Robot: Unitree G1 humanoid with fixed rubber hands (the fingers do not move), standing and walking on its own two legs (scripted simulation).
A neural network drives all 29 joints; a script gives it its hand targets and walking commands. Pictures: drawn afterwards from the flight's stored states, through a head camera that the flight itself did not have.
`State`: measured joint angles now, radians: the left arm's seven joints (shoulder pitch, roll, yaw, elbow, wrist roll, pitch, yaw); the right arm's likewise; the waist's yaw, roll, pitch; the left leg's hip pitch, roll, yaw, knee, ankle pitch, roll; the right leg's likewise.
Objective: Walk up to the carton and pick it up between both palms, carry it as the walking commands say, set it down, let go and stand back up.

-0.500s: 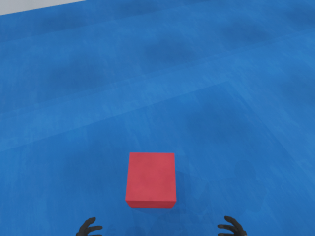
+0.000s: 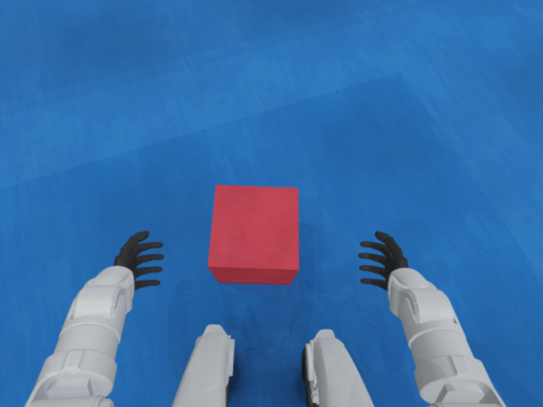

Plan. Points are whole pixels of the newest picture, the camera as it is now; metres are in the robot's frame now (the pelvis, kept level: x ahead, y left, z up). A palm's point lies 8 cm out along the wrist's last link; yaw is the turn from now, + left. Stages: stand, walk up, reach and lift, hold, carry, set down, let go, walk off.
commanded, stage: reach and lift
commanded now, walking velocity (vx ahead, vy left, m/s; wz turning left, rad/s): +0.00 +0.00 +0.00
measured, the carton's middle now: (255, 238) +0.51 +0.04 -0.56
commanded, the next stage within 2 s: none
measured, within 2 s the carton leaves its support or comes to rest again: neither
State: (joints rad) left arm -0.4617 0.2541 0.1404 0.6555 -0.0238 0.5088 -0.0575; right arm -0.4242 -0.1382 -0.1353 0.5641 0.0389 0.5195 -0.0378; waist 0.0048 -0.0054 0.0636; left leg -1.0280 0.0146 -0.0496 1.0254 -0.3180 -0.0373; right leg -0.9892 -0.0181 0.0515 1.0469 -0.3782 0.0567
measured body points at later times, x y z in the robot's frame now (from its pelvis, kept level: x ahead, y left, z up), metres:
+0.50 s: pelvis +0.02 +0.01 -0.03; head +0.28 +0.03 +0.34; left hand +0.48 +0.24 -0.14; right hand +0.47 -0.18 -0.13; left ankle +0.09 +0.14 -0.66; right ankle +0.07 -0.15 -0.66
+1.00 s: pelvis +0.02 +0.00 -0.07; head +0.32 +0.02 +0.26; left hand +0.51 +0.24 -0.20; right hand +0.50 -0.18 -0.20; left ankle +0.09 +0.14 -0.66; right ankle +0.07 -0.15 -0.66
